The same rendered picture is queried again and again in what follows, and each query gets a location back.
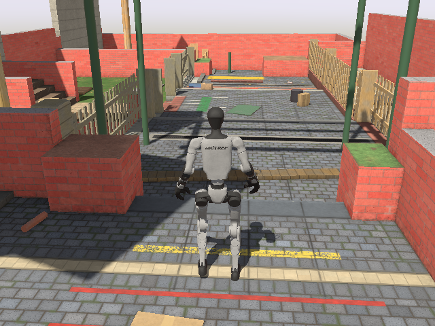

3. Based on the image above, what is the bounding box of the left robot hand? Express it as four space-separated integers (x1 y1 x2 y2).
175 185 190 200

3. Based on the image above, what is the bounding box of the right robot hand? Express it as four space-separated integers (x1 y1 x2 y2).
244 181 260 194

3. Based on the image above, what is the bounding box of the right robot foot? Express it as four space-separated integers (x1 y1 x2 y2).
231 264 241 281

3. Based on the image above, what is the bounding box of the left robot forearm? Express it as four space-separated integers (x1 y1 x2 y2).
177 165 190 189

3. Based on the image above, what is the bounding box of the right robot forearm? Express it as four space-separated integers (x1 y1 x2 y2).
245 162 258 183

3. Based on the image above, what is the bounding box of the right robot upper arm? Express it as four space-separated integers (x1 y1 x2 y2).
230 136 251 173

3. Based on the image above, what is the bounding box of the left robot upper arm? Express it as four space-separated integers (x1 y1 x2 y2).
184 137 202 175

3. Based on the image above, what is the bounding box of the humanoid robot torso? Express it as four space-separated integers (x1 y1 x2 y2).
201 133 232 204

